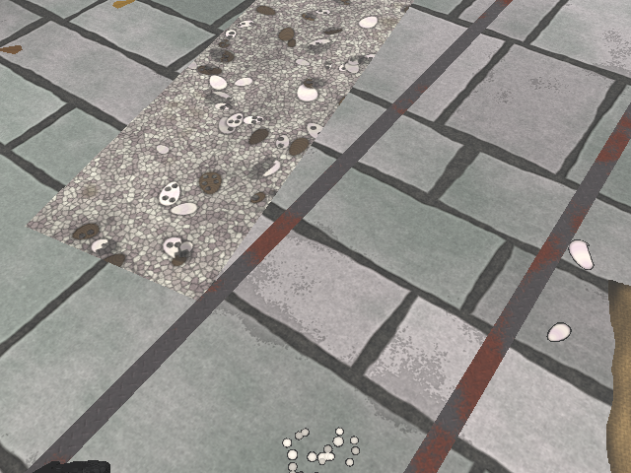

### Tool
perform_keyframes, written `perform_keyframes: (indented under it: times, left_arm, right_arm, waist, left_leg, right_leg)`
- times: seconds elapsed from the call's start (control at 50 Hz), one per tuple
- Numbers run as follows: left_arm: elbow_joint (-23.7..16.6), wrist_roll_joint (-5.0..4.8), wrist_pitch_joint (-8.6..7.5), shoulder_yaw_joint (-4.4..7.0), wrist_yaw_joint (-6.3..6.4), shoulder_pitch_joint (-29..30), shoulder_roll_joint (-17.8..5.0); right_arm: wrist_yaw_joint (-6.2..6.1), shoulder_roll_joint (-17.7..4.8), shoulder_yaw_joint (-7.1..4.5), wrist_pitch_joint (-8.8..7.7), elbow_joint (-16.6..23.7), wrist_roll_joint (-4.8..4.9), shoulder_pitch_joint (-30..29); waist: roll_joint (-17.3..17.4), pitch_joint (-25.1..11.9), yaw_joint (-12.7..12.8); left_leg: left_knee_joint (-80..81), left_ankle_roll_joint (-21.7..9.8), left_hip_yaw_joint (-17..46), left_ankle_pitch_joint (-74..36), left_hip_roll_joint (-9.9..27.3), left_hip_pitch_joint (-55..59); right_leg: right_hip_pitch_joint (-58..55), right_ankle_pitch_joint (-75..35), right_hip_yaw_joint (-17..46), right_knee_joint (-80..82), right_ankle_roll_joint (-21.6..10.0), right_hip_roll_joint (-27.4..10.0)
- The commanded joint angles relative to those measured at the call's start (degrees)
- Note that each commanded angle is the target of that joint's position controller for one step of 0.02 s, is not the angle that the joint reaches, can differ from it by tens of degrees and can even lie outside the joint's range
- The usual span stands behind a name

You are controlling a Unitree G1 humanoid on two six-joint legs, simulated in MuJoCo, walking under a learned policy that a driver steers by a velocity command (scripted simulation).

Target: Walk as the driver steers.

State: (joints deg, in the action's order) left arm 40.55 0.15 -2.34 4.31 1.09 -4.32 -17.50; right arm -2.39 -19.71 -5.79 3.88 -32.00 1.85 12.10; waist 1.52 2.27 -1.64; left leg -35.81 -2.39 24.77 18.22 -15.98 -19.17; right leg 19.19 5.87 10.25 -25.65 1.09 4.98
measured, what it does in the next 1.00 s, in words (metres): walks ahead, turning left: left foot, then right foot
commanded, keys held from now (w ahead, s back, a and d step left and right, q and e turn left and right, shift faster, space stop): q+shift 0.62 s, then w+q+shift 0.38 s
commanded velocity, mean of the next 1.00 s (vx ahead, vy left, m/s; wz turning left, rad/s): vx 0.20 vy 0.00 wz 0.99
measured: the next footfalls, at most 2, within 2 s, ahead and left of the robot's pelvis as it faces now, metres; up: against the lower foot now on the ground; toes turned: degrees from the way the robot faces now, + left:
left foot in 0.46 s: +0.01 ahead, +0.14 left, +0.00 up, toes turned +32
right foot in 0.92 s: +0.24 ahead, +0.03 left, +0.00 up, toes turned +60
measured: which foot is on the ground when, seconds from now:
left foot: up 0.00-0.44, down 0.46-0.92, up 0.94-1.00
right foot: down 0.00-0.46, up 0.48-0.90, down 0.92-1.00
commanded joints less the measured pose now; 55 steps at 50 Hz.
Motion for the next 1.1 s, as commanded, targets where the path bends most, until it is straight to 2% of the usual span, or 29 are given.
perform_keyframes:
  times: [0.02, 0.04, 0.06, 0.1, 0.14, 0.22, 0.32, 0.4, 0.44, 0.46, 0.48, 0.5, 0.52, 0.54, 0.56, 0.58, 0.62, 0.66, 0.7, 0.8, 0.88, 0.9, 0.92, 0.94, 0.96, 0.98, 1.0, 1.02, 1.1]
  left_arm:
    - [-5.06, 2.27, 0.29, 2.61, 0.28, -0.64, -8.68]
    - [-6.01, 1.57, 0.41, 2.01, 0.64, 1.67, -6.29]
    - [-6.57, 0.95, 0.93, 1.52, 1.14, 3.49, -4.69]
    - [-7.15, 0.54, 1.94, 0.86, 2.04, 4.28, -4.57]
    - [-6.79, 1.18, 2.55, 0.68, 2.34, 2.94, -4.81]
    - [-5.54, 1.48, 3.05, 1.38, 2.07, -1.0, -6.52]
    - [-4.69, 0.96, 3.02, 2.55, 0.65, 0.1, -8.77]
    - [-3.61, -0.89, 2.26, 3.44, -0.78, -0.21, -9.9]
    - [-2.92, -2.11, 2.0, 3.56, -1.11, -0.13, -9.33]
    - [-1.54, -2.16, 1.95, 3.15, -1.43, -2.85, -7.18]
    - [-2.46, -0.41, 1.89, 2.4, -1.7, -3.77, -4.62]
    - [-7.29, 1.62, 1.54, 1.32, -1.3, -0.41, -2.37]
    - [-7.28, 1.39, 1.49, 2.23, -0.73, 4.25, -6.14]
    - [-7.75, 0.28, 1.34, 2.26, -0.34, 5.5, -6.19]
    - [-6.59, 0.4, 1.3, 2.49, 0.29, 3.72, -6.38]
    - [-6.15, 0.88, 1.39, 2.76, 0.74, 2.42, -7.31]
    - [-5.12, 0.95, 1.37, 2.69, 0.39, 0.19, -6.81]
    - [-4.32, 0.02, 0.72, 2.27, -0.63, -0.91, -6.03]
    - [-5.45, -0.87, -0.22, 2.17, -1.36, 2.39, -6.03]
    - [-6.23, -1.55, -3.37, 2.02, -2.55, 5.33, -5.72]
    - [-5.38, -2.85, -4.55, 2.77, -2.45, -0.75, -6.17]
    - [-3.86, -2.98, -4.67, 3.4, -2.22, -6.02, -6.88]
    - [-2.35, -2.29, -4.79, 4.15, -1.88, -13.85, -8.84]
    - [-2.89, 0.34, -4.69, 4.22, -1.92, -19.03, -12.51]
    - [-3.29, 1.01, -4.73, 4.57, -2.4, -14.85, -14.19]
    - [-4.19, -0.14, -4.54, 3.79, -1.98, -12.24, -11.15]
    - [-4.08, -0.69, -4.07, 2.89, -1.43, -12.31, -8.85]
    - [-4.02, -0.72, -3.68, 2.24, -1.04, -12.3, -7.73]
    - [-1.07, 0.59, -4.0, 1.0, -0.37, -15.7, -5.94]
  right_arm:
    - [1.11, -8.68, -1.97, -1.44, 4.36, -0.1, 4.9]
    - [1.39, -11.51, -2.82, -1.43, 3.14, -0.11, 4.43]
    - [1.23, -11.2, -2.95, -0.85, 1.84, -0.12, 4.85]
    - [1.06, -8.26, -2.03, 0.09, 1.33, -0.43, 6.14]
    - [1.07, -6.11, -1.14, -0.04, 2.68, 0.02, 4.01]
    - [1.18, -4.44, -0.37, -0.64, 4.82, -0.13, -0.47]
    - [2.11, -2.81, 0.23, -0.63, 4.97, -0.72, -1.42]
    - [3.13, -3.54, -0.41, 0.6, 4.93, -0.53, -1.61]
    - [3.46, -3.97, -1.3, 1.15, 4.1, -0.38, 0.99]
    - [2.86, -5.94, -2.44, 1.12, 2.52, -0.57, 5.01]
    - [1.74, -13.57, -4.84, 0.71, 2.19, -0.36, 9.52]
    - [1.7, -18.44, -4.9, -0.85, 4.42, -2.19, 6.04]
    - [2.61, -13.81, -4.14, -2.56, 4.78, -2.89, 5.71]
    - [2.55, -12.4, -3.33, -3.53, 3.54, -2.56, 4.86]
    - [2.08, -10.86, -3.0, -3.63, 3.43, -1.27, 1.85]
    - [1.57, -9.39, -2.32, -3.18, 3.94, -0.39, -1.15]
    - [0.75, -8.8, -1.75, -2.62, 4.91, -1.1, -3.56]
    - [0.66, -8.43, -1.6, -3.0, 4.06, -0.44, -0.66]
    - [0.85, -9.91, -1.69, -3.67, 3.44, -0.12, 0.51]
    - [0.82, -10.02, -1.32, -4.62, 2.45, 0.13, 1.42]
    - [1.21, -7.19, 0.02, -4.31, 4.22, 0.32, -2.31]
    - [1.28, -5.13, 0.76, -4.4, 4.8, 0.21, -3.32]
    - [1.48, -1.41, 1.86, -4.65, 4.67, -0.07, -2.43]
    - [1.73, 3.24, 3.36, -5.22, 6.85, 0.17, -0.68]
    - [1.89, -0.66, 2.77, -5.96, 9.15, 1.92, -1.24]
    - [1.87, -4.74, 1.75, -5.79, 7.96, 1.24, -3.31]
    - [1.98, -5.58, 1.19, -5.53, 6.79, 0.08, -2.82]
    - [2.22, -4.82, 1.23, -5.41, 6.06, -0.37, -2.13]
    - [3.15, -1.75, 1.9, -5.3, 5.51, 0.68, -3.06]
  waist:
    - [-15.7, -11.65, -0.52]
    - [-11.87, -8.52, -0.44]
    - [-8.9, -6.19, -0.56]
    - [-7.39, -3.3, -0.18]
    - [-8.42, -2.29, 0.94]
    - [-9.41, -4.54, 4.01]
    - [-9.73, -6.07, 3.61]
    - [-10.48, -6.41, 2.64]
    - [-9.31, -7.13, 0.15]
    - [-5.07, -8.09, -1.3]
    - [10.37, -7.58, -2.03]
    - [20.32, -11.15, 0.68]
    - [10.42, -13.18, -3.66]
    - [8.64, -10.53, -2.12]
    - [4.76, -8.65, -0.01]
    - [5.15, -7.84, 1.46]
    - [5.94, -9.02, 3.01]
    - [4.71, -10.92, 1.86]
    - [7.7, -7.38, 0.48]
    - [9.42, -3.64, -0.43]
    - [8.75, -2.58, 3.81]
    - [6.95, -3.43, 6.46]
    - [1.82, -7.22, 9.35]
    - [-10.32, -11.3, 8.63]
    - [-15.82, -5.24, 5.87]
    - [-12.56, -0.43, 6.36]
    - [-9.43, 1.03, 6.16]
    - [-7.95, 1.63, 5.55]
    - [-8.25, 3.54, 5.41]
  left_leg:
    - [-23.44, 4.51, -7.74, 19.34, 6.18, -13.43]
    - [-27.86, 6.03, -9.66, 14.33, 9.04, -14.66]
    - [-30.77, 6.63, -11.1, 10.33, 10.42, -15.61]
    - [-38.72, 7.58, -15.23, 5.82, 11.88, -17.76]
    - [-37.69, 8.36, -19.81, 2.99, 14.62, -19.6]
    - [-30.31, 10.31, -22.43, 1.39, 20.24, -21.99]
    - [-18.16, 8.53, -25.65, -0.46, 22.02, -13.35]
    - [-7.13, 5.05, -28.53, 0.62, 20.81, -5.98]
    - [3.23, 1.96, -29.65, -3.85, 18.92, 1.39]
    - [9.19, -0.56, -27.68, -10.23, 17.48, 10.0]
    - [14.06, -6.07, -10.43, -32.38, 27.45, 22.17]
    - [12.92, -18.17, 9.96, -39.06, 37.95, 24.83]
    - [14.79, -18.67, 6.27, -34.52, 36.66, 23.6]
    - [15.35, -15.57, 2.01, -29.67, 33.54, 21.04]
    - [15.05, -12.4, -1.21, -25.23, 30.48, 18.91]
    - [14.76, -10.86, -3.02, -25.41, 29.2, 16.28]
    - [14.29, -10.32, -4.72, -28.6, 26.46, 12.0]
    - [18.2, -10.38, -2.29, 0.06, 24.37, 11.93]
    - [21.79, -11.14, 3.1, 14.61, 24.71, 10.48]
    - [19.96, -10.73, 6.27, 14.71, 23.27, 6.49]
    - [15.5, -8.22, 8.09, 16.76, 20.63, -5.06]
    - [10.58, -6.13, 6.12, 18.32, 18.73, -11.35]
    - [-2.52, -3.01, -0.12, 21.33, 14.53, -19.06]
    - [-21.43, -0.88, -9.18, 19.61, 9.15, -28.02]
    - [-30.23, 0.03, -11.81, 11.74, 15.04, -38.34]
    - [-35.05, 0.66, -14.46, 6.94, 18.37, -40.59]
    - [-38.09, 1.04, -16.03, 3.32, 19.43, -40.25]
    - [-39.71, 1.18, -16.76, 0.53, 20.68, -38.81]
    - [-43.92, 1.75, -18.79, -9.62, 22.9, -38.33]
  right_leg:
    - [-17.08, -17.64, 22.21, 6.53, -16.25, -27.58]
    - [-14.46, -12.65, 17.09, 6.48, -15.31, -24.79]
    - [-12.57, -6.36, 11.19, 6.16, -12.77, -20.81]
    - [-9.14, -5.14, 4.95, 7.1, -11.71, -18.22]
    - [-9.44, -6.87, -0.44, 8.67, -12.31, -16.61]
    - [-16.78, -10.11, -3.97, 9.2, -14.61, -19.69]
    - [-14.94, -10.5, -11.05, 9.04, -13.82, -21.83]
    - [-15.2, -12.41, -14.47, 5.71, -11.27, -24.4]
    - [-13.68, -10.4, -17.4, -0.45, -7.58, -24.21]
    - [-8.54, -6.05, -20.39, -8.08, -3.99, -21.38]
    - [7.98, 14.99, -24.56, -25.95, 1.42, -14.59]
    - [24.15, 33.63, -16.19, -39.6, 4.58, -6.73]
    - [25.54, 31.26, -8.22, -45.43, 3.77, -6.9]
    - [25.69, 25.92, -6.5, -45.06, 2.07, -7.17]
    - [25.42, 20.87, -5.57, -42.62, 1.55, -8.17]
    - [23.96, 17.63, -5.21, -40.23, 1.66, -8.21]
    - [18.76, 13.26, -5.65, -39.24, 2.65, -5.95]
    - [17.02, 9.14, -5.63, -30.79, 2.66, -4.79]
    - [17.21, 9.58, -4.9, -22.62, 2.69, -3.38]
    - [10.55, 10.25, -4.03, -11.01, 2.4, -1.84]
    - [-7.36, 5.98, -5.15, -3.15, 1.49, -2.41]
    - [-16.73, 4.87, -5.2, -0.91, 0.56, -4.11]
    - [-28.56, 9.7, 0.5, 0.38, -1.36, -10.54]
    - [-35.49, 30.57, 21.06, 7.06, -6.81, -23.73]
    - [-29.92, 44.74, 35.4, 13.64, -10.61, -30.15]
    - [-26.4, 43.16, 30.36, 13.79, -10.03, -28.9]
    - [-24.34, 37.78, 22.66, 13.09, -8.21, -25.83]
    - [-21.69, 32.35, 16.02, 13.18, -6.78, -23.03]
    - [-18.0, 17.17, -0.52, 15.36, -5.28, -18.78]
